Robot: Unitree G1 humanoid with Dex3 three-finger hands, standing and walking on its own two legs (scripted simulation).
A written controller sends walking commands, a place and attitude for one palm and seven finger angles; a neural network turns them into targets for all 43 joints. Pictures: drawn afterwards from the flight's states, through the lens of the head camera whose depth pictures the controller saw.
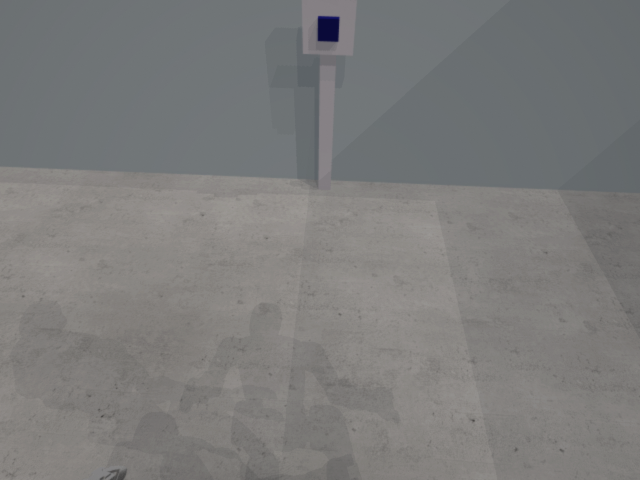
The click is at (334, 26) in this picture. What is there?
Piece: button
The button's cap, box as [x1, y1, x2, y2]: [318, 16, 338, 41]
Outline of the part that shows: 318,16 318,40 337,41 338,17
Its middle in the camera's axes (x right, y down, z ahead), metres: +0.02 -0.71 +1.31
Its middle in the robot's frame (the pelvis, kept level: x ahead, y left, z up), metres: +1.46 +0.06 -0.02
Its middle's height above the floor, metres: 0.75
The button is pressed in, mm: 0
